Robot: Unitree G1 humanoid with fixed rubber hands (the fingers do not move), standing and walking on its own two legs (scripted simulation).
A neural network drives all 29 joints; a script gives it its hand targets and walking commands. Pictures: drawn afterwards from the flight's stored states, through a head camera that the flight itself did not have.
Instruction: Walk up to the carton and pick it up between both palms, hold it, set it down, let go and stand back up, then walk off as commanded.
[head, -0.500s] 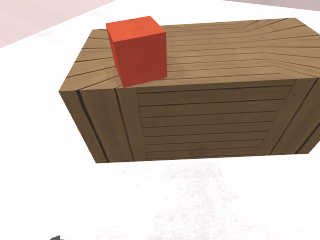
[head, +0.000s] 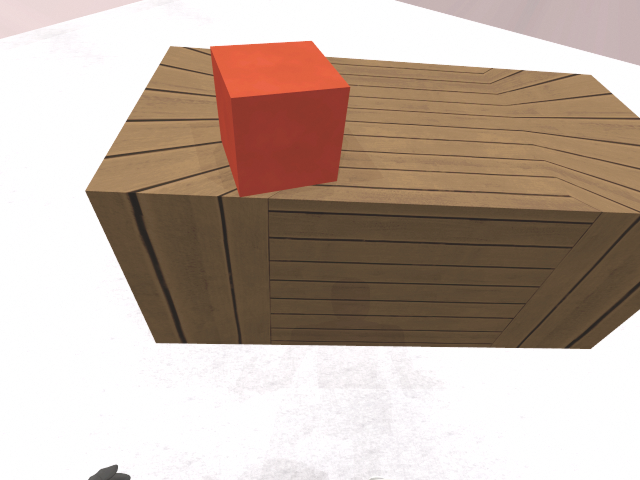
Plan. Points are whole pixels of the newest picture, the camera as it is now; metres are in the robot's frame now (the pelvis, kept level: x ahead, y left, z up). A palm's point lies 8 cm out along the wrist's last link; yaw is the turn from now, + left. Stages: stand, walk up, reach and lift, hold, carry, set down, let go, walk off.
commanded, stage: walk up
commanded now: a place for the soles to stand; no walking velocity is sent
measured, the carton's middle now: (276, 117) +0.83 +0.12 +0.02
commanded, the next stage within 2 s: none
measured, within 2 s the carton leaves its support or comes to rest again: neither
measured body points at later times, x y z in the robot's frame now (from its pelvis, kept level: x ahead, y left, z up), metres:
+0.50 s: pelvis +0.11 +0.03 +0.00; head +0.11 +0.03 +0.45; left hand +0.22 +0.34 -0.08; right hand +0.21 -0.28 -0.09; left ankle +0.13 +0.12 -0.71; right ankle +0.10 -0.13 -0.68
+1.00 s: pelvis +0.22 +0.00 +0.00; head +0.23 -0.02 +0.45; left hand +0.34 +0.31 -0.07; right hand +0.31 -0.31 -0.10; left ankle +0.18 +0.11 -0.66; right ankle +0.26 -0.13 -0.71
